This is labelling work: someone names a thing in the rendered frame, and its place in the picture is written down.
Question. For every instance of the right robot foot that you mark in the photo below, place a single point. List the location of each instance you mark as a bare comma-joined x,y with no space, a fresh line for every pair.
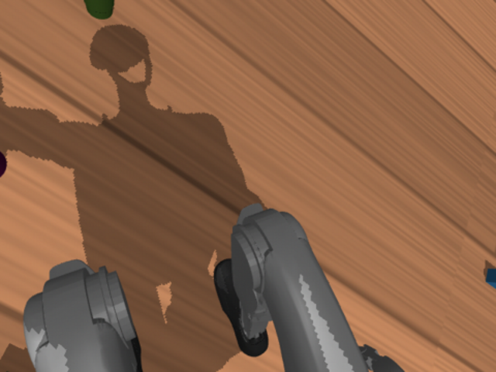
229,301

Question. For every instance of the right robot hand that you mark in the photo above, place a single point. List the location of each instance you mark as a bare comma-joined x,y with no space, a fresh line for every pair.
378,363

